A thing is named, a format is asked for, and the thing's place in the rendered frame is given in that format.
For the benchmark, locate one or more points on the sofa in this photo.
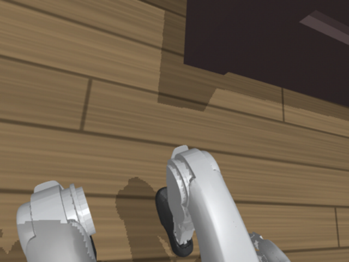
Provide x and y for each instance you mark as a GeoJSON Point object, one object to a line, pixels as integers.
{"type": "Point", "coordinates": [299, 45]}

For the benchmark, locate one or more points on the right robot foot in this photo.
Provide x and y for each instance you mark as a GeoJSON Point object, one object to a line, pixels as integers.
{"type": "Point", "coordinates": [166, 219]}

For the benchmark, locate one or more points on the right robot hand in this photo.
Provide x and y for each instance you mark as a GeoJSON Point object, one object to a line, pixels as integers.
{"type": "Point", "coordinates": [268, 251]}

